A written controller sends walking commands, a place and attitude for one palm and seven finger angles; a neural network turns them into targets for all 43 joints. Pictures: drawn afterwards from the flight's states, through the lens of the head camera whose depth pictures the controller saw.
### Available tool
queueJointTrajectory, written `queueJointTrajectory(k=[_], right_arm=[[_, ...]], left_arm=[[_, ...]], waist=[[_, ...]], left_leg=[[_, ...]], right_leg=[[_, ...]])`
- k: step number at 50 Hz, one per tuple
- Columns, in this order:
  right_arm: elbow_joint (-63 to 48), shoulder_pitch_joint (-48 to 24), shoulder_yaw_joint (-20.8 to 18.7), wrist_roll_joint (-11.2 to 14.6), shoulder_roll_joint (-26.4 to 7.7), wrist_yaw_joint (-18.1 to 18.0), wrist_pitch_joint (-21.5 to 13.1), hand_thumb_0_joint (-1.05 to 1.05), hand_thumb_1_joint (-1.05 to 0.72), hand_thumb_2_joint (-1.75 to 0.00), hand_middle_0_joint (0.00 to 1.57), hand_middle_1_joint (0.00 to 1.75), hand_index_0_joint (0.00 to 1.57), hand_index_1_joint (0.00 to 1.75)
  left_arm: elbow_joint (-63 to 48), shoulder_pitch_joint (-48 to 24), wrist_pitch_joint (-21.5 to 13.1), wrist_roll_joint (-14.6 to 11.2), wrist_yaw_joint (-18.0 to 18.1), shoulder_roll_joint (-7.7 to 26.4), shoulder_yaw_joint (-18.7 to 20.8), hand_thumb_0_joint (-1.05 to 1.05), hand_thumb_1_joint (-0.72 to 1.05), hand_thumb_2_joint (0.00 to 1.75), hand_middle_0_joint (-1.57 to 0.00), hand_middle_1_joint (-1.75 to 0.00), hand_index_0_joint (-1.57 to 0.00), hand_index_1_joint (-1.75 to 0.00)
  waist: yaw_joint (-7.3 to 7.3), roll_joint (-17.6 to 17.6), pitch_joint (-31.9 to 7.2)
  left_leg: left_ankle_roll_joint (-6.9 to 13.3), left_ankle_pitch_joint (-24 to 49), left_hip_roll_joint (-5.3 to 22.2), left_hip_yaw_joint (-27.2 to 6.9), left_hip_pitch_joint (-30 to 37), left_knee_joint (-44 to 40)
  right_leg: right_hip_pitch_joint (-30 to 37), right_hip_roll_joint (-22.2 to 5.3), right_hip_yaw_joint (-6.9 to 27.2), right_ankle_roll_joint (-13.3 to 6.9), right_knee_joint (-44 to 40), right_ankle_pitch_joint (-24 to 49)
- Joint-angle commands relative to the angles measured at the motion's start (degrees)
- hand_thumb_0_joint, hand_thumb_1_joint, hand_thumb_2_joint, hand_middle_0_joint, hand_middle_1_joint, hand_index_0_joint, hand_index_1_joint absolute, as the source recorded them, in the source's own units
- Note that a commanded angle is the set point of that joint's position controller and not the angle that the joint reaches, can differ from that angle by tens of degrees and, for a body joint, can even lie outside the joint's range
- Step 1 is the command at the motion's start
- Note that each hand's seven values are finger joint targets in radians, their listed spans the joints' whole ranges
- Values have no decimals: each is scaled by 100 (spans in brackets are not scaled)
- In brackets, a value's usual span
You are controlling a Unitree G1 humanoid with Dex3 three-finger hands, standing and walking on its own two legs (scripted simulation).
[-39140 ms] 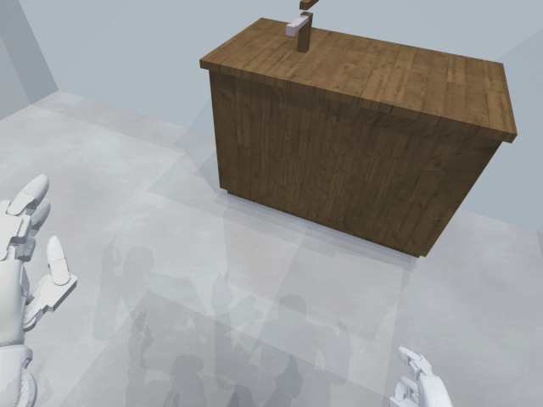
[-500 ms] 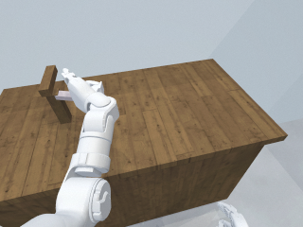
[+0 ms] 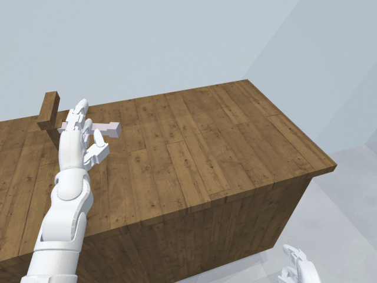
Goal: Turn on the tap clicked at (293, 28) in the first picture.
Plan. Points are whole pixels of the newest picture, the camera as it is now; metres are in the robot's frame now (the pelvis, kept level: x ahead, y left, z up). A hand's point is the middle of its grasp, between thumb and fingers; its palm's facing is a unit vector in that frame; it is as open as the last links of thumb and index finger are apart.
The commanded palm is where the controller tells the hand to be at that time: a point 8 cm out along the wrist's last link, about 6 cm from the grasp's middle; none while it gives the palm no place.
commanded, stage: draw the hand back beside the body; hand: left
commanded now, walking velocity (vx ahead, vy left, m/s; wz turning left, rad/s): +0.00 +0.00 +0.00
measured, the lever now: (114, 129) +0.45 +0.22 +0.10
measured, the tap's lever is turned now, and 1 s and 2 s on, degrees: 68 68 68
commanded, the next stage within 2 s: step back with the hand held close in 1.14 s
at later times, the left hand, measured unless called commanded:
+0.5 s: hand (69, 180) +0.24 +0.23 +0.16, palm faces +0.29 -0.92 -0.26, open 7.6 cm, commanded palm +0.21 +0.27 +0.17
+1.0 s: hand (22, 216) +0.18 +0.28 +0.15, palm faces +0.44 -0.84 -0.33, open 7.4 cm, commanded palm +0.14 +0.31 +0.17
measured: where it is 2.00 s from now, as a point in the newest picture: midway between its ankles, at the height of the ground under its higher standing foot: outside the picture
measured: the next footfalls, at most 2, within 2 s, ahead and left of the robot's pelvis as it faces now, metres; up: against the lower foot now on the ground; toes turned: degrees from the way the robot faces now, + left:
none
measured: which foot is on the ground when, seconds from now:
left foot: down 0.00-1.00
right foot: down 0.00-1.00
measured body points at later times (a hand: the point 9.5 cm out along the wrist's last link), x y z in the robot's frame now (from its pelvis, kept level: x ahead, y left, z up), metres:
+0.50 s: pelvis -0.01 +0.02 +0.00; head -0.03 +0.01 +0.45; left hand +0.22 +0.27 +0.18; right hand +0.18 -0.19 -0.08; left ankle +0.01 +0.15 -0.74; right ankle -0.03 -0.09 -0.74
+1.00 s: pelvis -0.01 +0.03 +0.00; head -0.03 +0.01 +0.45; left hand +0.15 +0.32 +0.17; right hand +0.20 -0.18 -0.07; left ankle +0.01 +0.15 -0.74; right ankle -0.03 -0.09 -0.74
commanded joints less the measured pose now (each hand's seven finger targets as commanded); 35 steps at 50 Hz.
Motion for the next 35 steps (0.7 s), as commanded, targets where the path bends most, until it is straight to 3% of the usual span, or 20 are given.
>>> queueJointTrajectory(k=[1, 2, 3, 7, 8, 12, 13, 17, 19, 21, 27, 30, 31, 34, 35], right_arm=[[-913, -865, -157, -17, -544, -48, -578, 0, -90, -90, 20, 30, 20, 30], [-890, -851, -157, -16, -557, -55, -636, 0, -90, -90, 20, 30, 20, 30], [-855, -866, -145, 2, -550, -66, -651, 0, -90, -90, 20, 30, 20, 30], [-778, -879, -133, 2, -588, -106, -665, 0, -90, -90, 20, 30, 20, 30], [-759, -873, -127, 2, -600, -111, -648, 0, -90, -90, 20, 30, 20, 30], [-832, -884, -131, -36, -579, -113, -602, 0, -90, -90, 20, 30, 20, 30], [-836, -876, -118, -32, -584, -106, -582, 0, -90, -90, 20, 30, 20, 30], [-923, -905, -102, -51, -528, -108, -602, 0, -90, -90, 20, 30, 20, 30], [-936, -905, -76, -56, -514, -104, -620, 0, -90, -90, 20, 30, 20, 30], [-945, -911, -80, -62, -519, -101, -667, 0, -90, -90, 20, 30, 20, 30], [-945, -940, -90, -62, -551, -95, -737, 0, -90, -90, 20, 30, 20, 30], [-939, -912, -91, -72, -565, -92, -767, 0, -90, -90, 20, 30, 20, 30], [-936, -898, -99, -83, -567, -89, -774, 0, -90, -90, 20, 30, 20, 30], [-945, -889, -99, -84, -562, -82, -793, 0, -90, -90, 20, 30, 20, 30], [-935, -878, -104, -83, -566, -80, -807, 0, -90, -90, 20, 30, 20, 30]], left_arm=[[-2058, -2021, -1414, 160, -301, 1112, 52, 0, 90, 90, -17, -20, -17, -20], [-2015, -1995, -1502, 172, -324, 1052, -28, 0, 90, 90, -17, -21, -17, -21], [-1919, -1919, -1565, 177, -352, 1013, -70, 0, 90, 90, -17, -21, -17, -21], [-1445, -1381, -1747, 182, -421, 955, -38, 0, 90, 90, -17, -22, -17, -22], [-1426, -1218, -1785, 191, -434, 1038, 74, 0, 90, 90, -18, -22, -18, -22], [-1647, -464, -1917, 171, -467, 1214, 422, 0, 90, 90, -18, -24, -18, -24], [-1713, -247, -1929, 174, -476, 1324, 558, 0, 90, 90, -18, -24, -18, -24], [-2161, -26, -1978, 141, -505, 1322, 610, 0, 90, 90, -18, -25, -18, -25], [-2395, 171, -1994, 158, -504, 1318, 639, 0, 90, 90, -19, -26, -19, -26], [-2451, 407, -1986, 151, -506, 1241, 596, 0, 90, 90, -19, -26, -19, -26], [-2755, 909, -1972, 148, -499, 1197, 615, 0, 90, 90, -19, -28, -19, -28], [-2950, 1282, -1972, 152, -478, 1252, 744, 0, 90, 90, -20, -29, -20, -29], [-2956, 1489, -1961, 136, -475, 1239, 774, 0, 90, 90, -20, -29, -20, -29], [-3278, 1718, -1965, 154, -456, 1320, 902, 0, 90, 90, -20, -30, -20, -30], [-3249, 1902, -1959, 138, -448, 1350, 977, 0, 90, 90, -20, -30, -20, -30]], waist=[[62, 67, -864], [42, -18, -820], [28, 122, -612], [66, -272, -410], [111, -120, -428], [225, -267, -678], [272, -78, -706], [246, -120, -583], [266, 161, -560], [261, 2, -506], [267, -5, -375], [305, 127, -405], [315, 20, -397], [323, 280, -380], [336, 159, -342]], left_leg=[[413, 935, -242, 7, 978, -167], [421, 869, -249, 17, 998, -194], [411, 761, -247, 0, 1034, -239], [435, 440, -246, -33, 882, -361], [416, 453, -252, -70, 893, -420], [422, 747, -230, -59, 842, -434], [394, 807, -222, -86, 836, -481], [395, 829, -198, -58, 815, -461], [365, 876, -197, -95, 826, -492], [366, 908, -179, -107, 850, -473], [358, 845, -156, -152, 836, -489], [346, 906, -155, -199, 810, -493], [350, 929, -151, -201, 773, -476], [324, 954, -147, -233, 727, -470], [325, 959, -137, -238, 705, -451]], right_leg=[[-430, -144, 148, 133, -667, 1645], [-432, -149, 155, 141, -701, 1579], [-548, -146, 147, 129, -794, 1391], [-509, -152, 150, 138, -929, 956], [-452, -156, 127, 116, -954, 937], [-120, -171, 111, 105, -901, 1284], [-51, -178, 104, 82, -912, 1298], [-104, -170, 95, 99, -947, 1324], [-77, -168, 79, 71, -943, 1303], [-126, -149, 61, 76, -934, 1315], [-173, -154, 62, 73, -946, 1173], [-115, -158, 62, 53, -905, 1207], [-94, -165, 46, 62, -890, 1230], [-75, -163, 48, 38, -852, 1216], [-93, -162, 38, 46, -869, 1231]])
